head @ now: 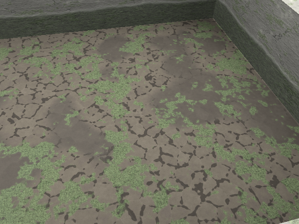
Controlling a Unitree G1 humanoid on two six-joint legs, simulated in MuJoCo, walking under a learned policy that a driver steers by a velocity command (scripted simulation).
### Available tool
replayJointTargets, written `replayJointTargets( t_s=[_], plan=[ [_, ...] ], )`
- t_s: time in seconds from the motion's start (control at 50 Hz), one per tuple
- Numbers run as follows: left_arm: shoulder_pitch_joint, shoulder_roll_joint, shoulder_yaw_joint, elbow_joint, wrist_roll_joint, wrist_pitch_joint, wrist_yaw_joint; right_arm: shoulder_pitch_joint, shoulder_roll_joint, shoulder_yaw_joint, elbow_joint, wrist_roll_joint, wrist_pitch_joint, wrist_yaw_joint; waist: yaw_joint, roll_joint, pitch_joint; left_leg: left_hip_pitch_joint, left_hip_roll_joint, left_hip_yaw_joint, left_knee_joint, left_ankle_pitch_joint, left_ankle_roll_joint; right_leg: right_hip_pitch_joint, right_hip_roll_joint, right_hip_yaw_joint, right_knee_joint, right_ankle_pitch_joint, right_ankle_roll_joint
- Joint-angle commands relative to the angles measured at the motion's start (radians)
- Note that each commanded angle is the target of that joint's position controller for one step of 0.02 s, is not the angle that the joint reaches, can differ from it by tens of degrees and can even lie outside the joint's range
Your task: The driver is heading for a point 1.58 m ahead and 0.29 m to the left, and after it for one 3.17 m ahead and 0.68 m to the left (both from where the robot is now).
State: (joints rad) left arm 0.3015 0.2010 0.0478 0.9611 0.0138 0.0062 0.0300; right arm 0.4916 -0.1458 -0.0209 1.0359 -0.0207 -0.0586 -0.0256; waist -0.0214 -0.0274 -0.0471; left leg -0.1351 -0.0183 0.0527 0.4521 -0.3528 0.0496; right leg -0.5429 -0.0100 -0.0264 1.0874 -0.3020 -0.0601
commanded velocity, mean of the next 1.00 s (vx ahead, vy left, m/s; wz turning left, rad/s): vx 0.48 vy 0.00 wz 0.00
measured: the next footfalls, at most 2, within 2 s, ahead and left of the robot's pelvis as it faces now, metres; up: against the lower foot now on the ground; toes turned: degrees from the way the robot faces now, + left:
right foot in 0.18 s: +0.19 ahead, -0.10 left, +0.00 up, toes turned -2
left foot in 0.52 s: +0.17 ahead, +0.08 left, +0.00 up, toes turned +0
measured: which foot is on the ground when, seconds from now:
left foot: down 0.00-0.18, up 0.20-0.50, down 0.52-1.00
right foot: up 0.00-0.16, down 0.18-0.54, up 0.56-0.80, down 0.82-1.00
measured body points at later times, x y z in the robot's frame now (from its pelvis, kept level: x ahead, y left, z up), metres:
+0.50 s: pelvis +0.11 -0.02 -0.01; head +0.11 +0.00 +0.44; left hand +0.15 +0.23 -0.15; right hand +0.26 -0.24 -0.12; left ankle +0.14 +0.08 -0.73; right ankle +0.15 -0.10 -0.74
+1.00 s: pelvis +0.15 -0.03 -0.01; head +0.14 -0.04 +0.44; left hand +0.34 +0.19 -0.09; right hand +0.32 -0.24 -0.11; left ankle +0.13 +0.08 -0.74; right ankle +0.19 -0.12 -0.74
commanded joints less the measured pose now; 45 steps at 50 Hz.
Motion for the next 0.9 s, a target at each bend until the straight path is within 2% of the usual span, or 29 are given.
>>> replayJointTargets(
  t_s=[0.02,0.04,0.1,0.12,0.16,0.18,0.2,0.22,0.24,0.26,0.28,0.32,0.36,0.42,0.44,0.48,0.52,0.54,0.56,0.58,0.6,0.62,0.64,0.7,0.76,0.82,0.84,0.86,0.9],
  plan=[
    [0.0,0.009,-0.006,-0.065,0.006,0.012,-0.002,0.086,-0.092,0.0,-0.002,0.008,-0.013,-0.005,0.033,0.15,0.161,-0.022,0.225,-0.148,-0.12,0.64,0.112,-0.096,-0.015,-0.013,-0.151,0.088,0.006],
    [-0.036,0.0,-0.012,-0.077,0.006,0.012,-0.005,0.074,-0.089,0.006,-0.006,0.007,-0.012,-0.007,0.032,0.152,0.159,-0.053,0.208,-0.116,-0.106,0.674,0.108,-0.041,0.003,-0.031,-0.237,0.103,0.009],
    [-0.088,0.001,-0.021,-0.111,-0.003,0.004,-0.008,0.066,-0.14,0.002,-0.012,0.014,0.002,-0.012,0.024,0.184,0.155,-0.117,0.207,-0.092,-0.03,0.778,0.122,0.127,0.052,-0.102,-0.355,0.099,-0.007],
    [-0.043,0.035,-0.012,-0.099,-0.013,-0.006,-0.007,0.058,-0.158,-0.001,-0.017,0.014,0.006,-0.009,0.04,0.162,0.122,-0.119,0.21,-0.1,0.014,0.822,0.118,0.212,0.07,-0.102,-0.39,0.115,-0.013],
    [0.175,0.077,0.01,-0.023,-0.004,-0.021,-0.001,0.028,-0.187,-0.009,-0.024,0.029,0.012,-0.005,0.142,0.104,0.035,-0.154,0.157,-0.068,0.243,0.791,0.082,0.473,0.094,-0.081,-0.506,0.162,-0.041],
    [0.32,0.172,0.038,-0.009,0.015,-0.035,0.001,0.007,-0.137,0.004,-0.05,0.057,0.015,-0.001,0.212,-0.047,-0.066,-0.267,0.058,-0.004,0.586,0.518,0.029,0.652,-0.106,0.148,-0.582,0.295,-0.107],
    [0.297,0.218,0.034,-0.046,0.006,-0.042,-0.01,0.062,-0.044,0.015,-0.073,0.064,0.019,-0.003,0.141,-0.126,-0.154,-0.381,-0.079,-0.039,0.9,-0.222,0.011,0.69,-0.364,0.498,-0.697,0.385,-0.19],
    [0.219,0.242,0.054,-0.036,-0.042,-0.03,-0.008,-0.014,-0.096,-0.002,-0.115,0.043,0.036,-0.006,0.146,-0.19,-0.091,-0.482,-0.076,-0.133,0.967,-0.151,0.006,0.545,-0.378,0.585,-0.778,0.151,-0.26],
    [0.1,0.17,0.036,-0.067,-0.031,-0.027,-0.009,-0.102,-0.137,-0.009,-0.153,0.037,0.042,-0.007,0.11,-0.138,0.032,-0.533,-0.021,-0.147,0.98,-0.065,0.005,0.428,-0.352,0.511,-0.799,0.041,-0.241],
    [0.034,0.107,0.015,-0.087,-0.016,-0.028,-0.015,-0.141,-0.131,-0.01,-0.165,0.03,0.047,-0.008,0.085,-0.087,0.069,-0.503,0.004,-0.152,0.929,-0.017,0.001,0.328,-0.316,0.427,-0.809,0.06,-0.215],
    [-0.047,0.062,-0.006,-0.121,-0.01,-0.045,-0.011,-0.13,-0.09,-0.005,-0.152,0.02,0.065,-0.019,0.025,-0.04,0.101,-0.382,0.024,-0.158,0.816,0.012,-0.03,0.17,-0.272,0.286,-0.801,0.319,-0.178],
    [-0.032,0.089,-0.009,-0.118,0.003,-0.082,-0.012,-0.078,-0.071,-0.001,-0.139,-0.002,0.1,-0.017,-0.021,-0.056,0.056,-0.23,0.003,-0.106,0.7,0.01,-0.05,0.091,-0.223,0.17,-0.77,0.539,-0.169],
    [0.001,0.13,-0.008,-0.11,-0.004,-0.1,-0.022,-0.109,-0.066,0.005,-0.159,-0.013,0.119,-0.012,-0.037,-0.033,0.036,-0.176,0.001,-0.066,0.52,0.021,-0.049,0.098,-0.197,0.119,-0.753,0.574,-0.158],
    [0.019,0.153,-0.009,-0.124,-0.009,-0.076,-0.025,-0.223,-0.081,0.017,-0.207,-0.018,0.134,0.006,0.006,-0.104,0.008,-0.146,-0.015,-0.017,0.373,-0.006,-0.043,0.145,-0.175,0.138,-0.769,0.331,-0.147],
    [-0.027,0.143,-0.015,-0.147,-0.012,-0.06,-0.015,-0.294,-0.079,0.025,-0.253,-0.025,0.141,0.011,0.006,-0.069,0.027,-0.132,-0.009,-0.037,0.311,0.047,-0.041,0.15,-0.191,0.164,-0.807,0.332,-0.136],
    [-0.063,0.159,-0.014,-0.166,-0.021,-0.035,-0.007,-0.295,-0.067,0.038,-0.273,-0.024,0.139,0.014,-0.009,-0.05,0.015,-0.057,-0.003,-0.029,0.182,0.08,-0.025,0.159,-0.197,0.19,-0.798,0.189,-0.116],
    [-0.098,0.127,-0.029,-0.189,-0.026,-0.016,-0.005,-0.236,-0.059,0.048,-0.273,-0.037,0.134,0.014,-0.044,0.011,-0.004,0.11,0.006,-0.061,0.049,0.072,0.004,0.091,-0.156,0.179,-0.723,0.105,-0.066],
    [-0.1,0.078,-0.044,-0.208,-0.033,-0.009,-0.003,-0.181,-0.091,0.048,-0.282,-0.049,0.128,0.012,-0.061,0.135,-0.03,0.194,0.137,-0.224,-0.03,0.078,0.032,0.036,-0.088,0.108,-0.564,0.021,-0.029],
    [-0.137,0.057,-0.056,-0.261,-0.026,-0.001,-0.001,-0.22,-0.209,0.01,-0.278,0.007,0.132,0.014,-0.058,0.326,0.039,0.093,0.234,-0.407,-0.159,-0.002,0.085,-0.063,0.041,0.005,-0.517,-0.104,0.019],
    [-0.193,0.117,-0.046,-0.279,-0.015,0.004,0.007,-0.231,-0.212,0.006,-0.296,0.013,0.13,0.015,-0.088,0.268,0.115,0.071,0.278,-0.484,-0.21,0.022,0.115,-0.119,0.043,0.055,-0.472,-0.134,0.037],
    [-0.217,0.127,-0.042,-0.286,-0.022,0.0,0.006,-0.255,-0.19,0.013,-0.31,0.011,0.125,0.014,-0.069,0.183,0.111,0.077,0.28,-0.472,-0.2,0.096,0.134,-0.115,0.039,0.099,-0.456,-0.091,0.048],
    [-0.198,0.127,-0.042,-0.277,-0.032,0.0,0.0,-0.287,-0.167,0.02,-0.321,0.006,0.122,0.015,-0.045,0.163,0.09,0.086,0.263,-0.452,-0.2,0.128,0.128,-0.093,0.031,0.114,-0.432,-0.067,0.055],
    [-0.197,0.116,-0.045,-0.283,-0.02,0.002,-0.004,-0.343,-0.156,0.029,-0.343,0.009,0.109,0.011,0.001,0.12,0.096,0.018,0.247,-0.364,-0.198,0.28,0.12,-0.022,0.018,0.118,-0.428,0.011,0.069],
    [-0.178,0.083,-0.055,-0.281,0.004,0.017,-0.008,-0.407,-0.129,0.04,-0.386,0.014,0.078,0.027,0.039,0.128,-0.004,-0.057,0.187,-0.262,-0.179,0.41,0.082,0.192,0.025,0.082,-0.431,0.063,0.079],
    [-0.232,0.073,-0.066,-0.305,0.01,0.028,-0.012,-0.424,-0.136,0.042,-0.409,0.02,0.079,0.032,0.041,0.105,0.0,-0.085,0.169,-0.244,-0.169,0.271,0.078,0.256,0.018,0.061,-0.516,0.103,0.075],
    [-0.219,0.064,-0.079,-0.304,0.035,0.032,-0.012,-0.41,-0.151,0.039,-0.424,0.016,0.097,0.031,0.037,0.071,-0.003,-0.107,0.13,-0.246,-0.117,0.138,0.068,0.357,0.013,0.039,-0.591,0.106,0.055],
    [-0.232,0.081,-0.075,-0.307,0.028,0.031,-0.013,-0.361,-0.137,0.047,-0.426,0.007,0.096,0.039,0.01,0.04,-0.022,-0.128,0.097,-0.223,-0.113,0.076,0.059,0.378,0.003,0.054,-0.561,0.072,0.04],
    [-0.247,0.097,-0.07,-0.312,0.007,0.029,-0.019,-0.378,-0.12,0.053,-0.432,-0.002,0.097,0.044,0.028,-0.002,0.002,-0.131,0.066,-0.172,-0.097,-0.006,0.039,0.338,-0.001,0.085,-0.583,0.05,0.026],
    [-0.273,0.118,-0.071,-0.324,0.0,0.025,-0.025,-0.396,-0.11,0.056,-0.448,-0.008,0.102,0.048,0.022,-0.08,0.037,-0.122,0.021,-0.101,-0.011,0.007,0.008,0.294,-0.032,0.149,-0.648,0.029,0.004]
  ],
)
Velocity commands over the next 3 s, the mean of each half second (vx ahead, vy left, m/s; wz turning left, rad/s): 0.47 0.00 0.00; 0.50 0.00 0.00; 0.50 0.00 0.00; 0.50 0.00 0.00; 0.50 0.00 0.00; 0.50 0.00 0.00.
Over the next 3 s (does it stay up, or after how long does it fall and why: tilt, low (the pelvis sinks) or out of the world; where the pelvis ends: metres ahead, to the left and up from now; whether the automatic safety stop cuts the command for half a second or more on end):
stays up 0.18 -0.04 -0.02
